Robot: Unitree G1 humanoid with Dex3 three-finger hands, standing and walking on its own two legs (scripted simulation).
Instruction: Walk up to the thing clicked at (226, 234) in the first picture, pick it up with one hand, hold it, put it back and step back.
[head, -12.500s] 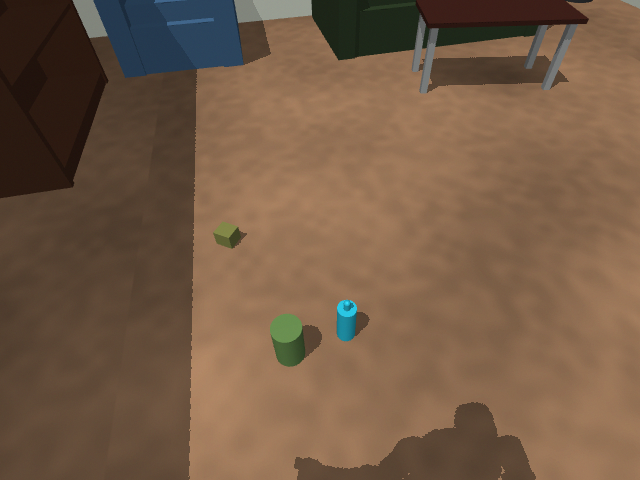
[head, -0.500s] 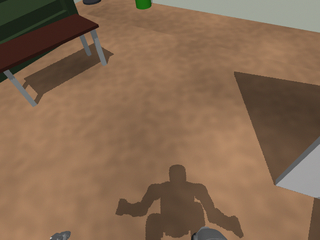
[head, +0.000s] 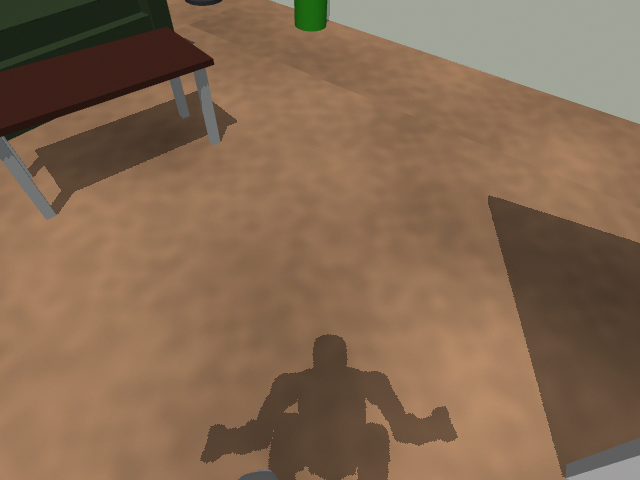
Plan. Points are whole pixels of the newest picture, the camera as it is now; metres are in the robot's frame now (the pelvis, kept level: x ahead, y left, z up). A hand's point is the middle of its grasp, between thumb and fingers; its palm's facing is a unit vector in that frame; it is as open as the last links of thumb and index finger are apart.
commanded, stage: walk up
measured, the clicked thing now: out of the picture -0.50 +1.10 -0.72
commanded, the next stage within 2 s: stand in 1.70 s
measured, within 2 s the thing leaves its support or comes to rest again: neither
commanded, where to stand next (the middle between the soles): +0.32 -0.02 m, yaw +1 degrees
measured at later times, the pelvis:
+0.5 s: pelvis +0.17 -0.07 +0.01, yaw +0 degrees
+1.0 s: pelvis +0.23 -0.04 +0.00, yaw +2 degrees
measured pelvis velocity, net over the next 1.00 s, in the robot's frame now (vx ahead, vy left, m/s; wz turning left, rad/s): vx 0.23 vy -0.04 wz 0.04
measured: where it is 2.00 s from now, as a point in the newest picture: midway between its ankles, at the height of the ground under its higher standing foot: (342, 468)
